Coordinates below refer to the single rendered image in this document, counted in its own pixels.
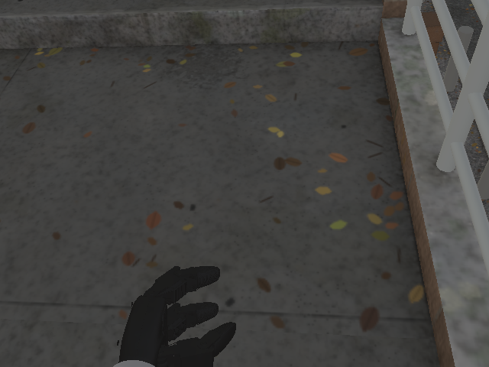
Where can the robot left hand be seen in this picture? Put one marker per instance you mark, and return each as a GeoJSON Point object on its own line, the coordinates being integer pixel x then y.
{"type": "Point", "coordinates": [151, 325]}

